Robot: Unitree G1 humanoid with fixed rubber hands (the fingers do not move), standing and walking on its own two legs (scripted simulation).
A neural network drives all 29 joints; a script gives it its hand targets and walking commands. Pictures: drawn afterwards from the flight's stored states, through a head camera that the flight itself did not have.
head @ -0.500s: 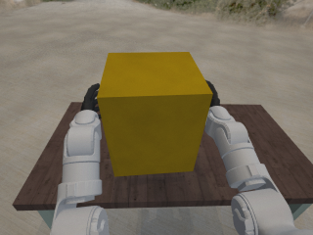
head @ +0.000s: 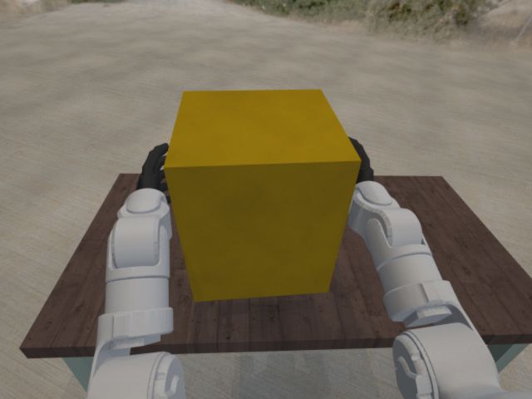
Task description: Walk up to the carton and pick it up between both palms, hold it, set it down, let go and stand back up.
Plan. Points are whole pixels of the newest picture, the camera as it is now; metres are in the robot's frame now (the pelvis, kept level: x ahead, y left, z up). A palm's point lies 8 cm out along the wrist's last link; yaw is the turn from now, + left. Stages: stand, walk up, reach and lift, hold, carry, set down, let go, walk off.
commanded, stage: hold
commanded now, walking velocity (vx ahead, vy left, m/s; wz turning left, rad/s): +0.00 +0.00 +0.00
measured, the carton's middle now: (258, 194) +0.38 +0.00 +0.18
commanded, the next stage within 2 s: set down in 0.60 s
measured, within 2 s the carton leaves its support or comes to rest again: neither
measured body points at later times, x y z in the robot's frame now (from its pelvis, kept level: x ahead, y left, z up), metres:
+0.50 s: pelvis +0.00 +0.00 +0.00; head -0.06 +0.03 +0.45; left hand +0.38 +0.16 +0.20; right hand +0.38 -0.15 +0.20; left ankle +0.05 +0.10 -0.75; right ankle +0.01 -0.10 -0.75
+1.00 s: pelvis +0.01 +0.00 +0.00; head -0.04 +0.03 +0.45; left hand +0.39 +0.16 +0.18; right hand +0.40 -0.14 +0.18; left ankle +0.05 +0.10 -0.75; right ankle +0.01 -0.10 -0.75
